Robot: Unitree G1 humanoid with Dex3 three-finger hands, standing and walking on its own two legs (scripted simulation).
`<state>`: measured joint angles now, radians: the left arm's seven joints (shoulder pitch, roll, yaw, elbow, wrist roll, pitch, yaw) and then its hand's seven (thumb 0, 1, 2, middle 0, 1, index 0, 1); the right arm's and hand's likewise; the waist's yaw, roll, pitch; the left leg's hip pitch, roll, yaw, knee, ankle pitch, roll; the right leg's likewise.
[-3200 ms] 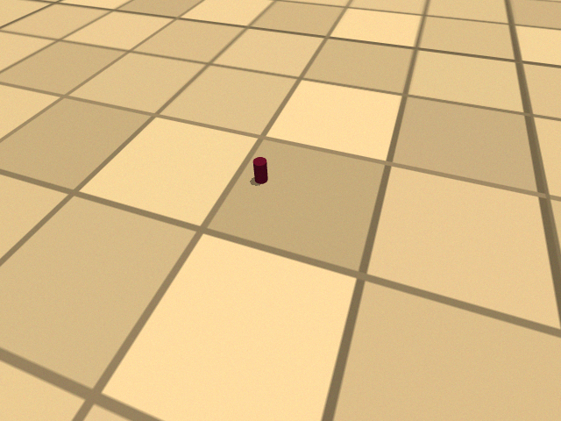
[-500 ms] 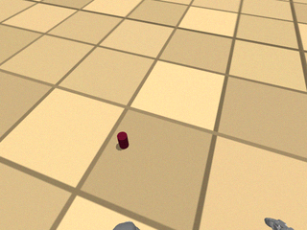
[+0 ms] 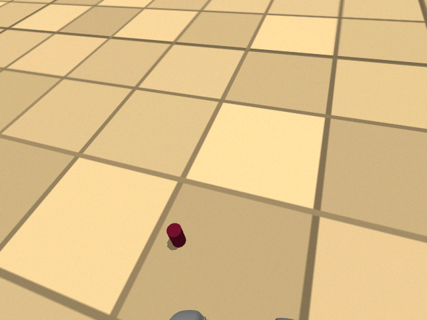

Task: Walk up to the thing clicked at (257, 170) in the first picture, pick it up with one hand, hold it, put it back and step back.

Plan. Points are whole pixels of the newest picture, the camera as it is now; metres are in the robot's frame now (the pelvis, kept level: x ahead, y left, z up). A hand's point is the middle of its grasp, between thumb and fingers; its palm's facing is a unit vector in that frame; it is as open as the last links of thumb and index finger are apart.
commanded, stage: walk up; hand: left
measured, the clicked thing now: (176, 235) +0.58 +0.27 -0.70
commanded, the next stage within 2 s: none
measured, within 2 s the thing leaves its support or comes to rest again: neither
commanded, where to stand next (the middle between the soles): +0.25 +0.05 m, yaw -3 degrees
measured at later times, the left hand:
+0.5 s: hand (79, 285) +0.22 +0.35 -0.14, palm faces -0.08 -0.92 -0.38, open 7.4 cm
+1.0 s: hand (111, 240) +0.33 +0.30 -0.14, palm faces -0.07 -0.95 -0.31, open 7.4 cm
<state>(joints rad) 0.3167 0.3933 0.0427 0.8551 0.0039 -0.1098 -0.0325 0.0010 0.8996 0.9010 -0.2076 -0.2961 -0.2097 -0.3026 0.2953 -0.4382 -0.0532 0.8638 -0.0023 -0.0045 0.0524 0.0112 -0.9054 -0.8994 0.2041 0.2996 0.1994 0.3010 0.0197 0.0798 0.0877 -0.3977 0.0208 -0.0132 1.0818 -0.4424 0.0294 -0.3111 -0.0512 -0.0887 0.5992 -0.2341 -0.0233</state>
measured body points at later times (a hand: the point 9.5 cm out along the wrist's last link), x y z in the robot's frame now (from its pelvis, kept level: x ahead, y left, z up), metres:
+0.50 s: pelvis +0.16 +0.07 +0.00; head +0.18 +0.09 +0.45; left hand +0.23 +0.40 -0.11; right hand +0.20 -0.25 -0.09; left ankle +0.17 +0.18 -0.73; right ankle +0.21 -0.07 -0.68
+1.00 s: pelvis +0.20 +0.07 +0.01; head +0.22 +0.07 +0.46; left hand +0.33 +0.35 -0.12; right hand +0.25 -0.24 -0.12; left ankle +0.19 +0.19 -0.73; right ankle +0.27 -0.06 -0.73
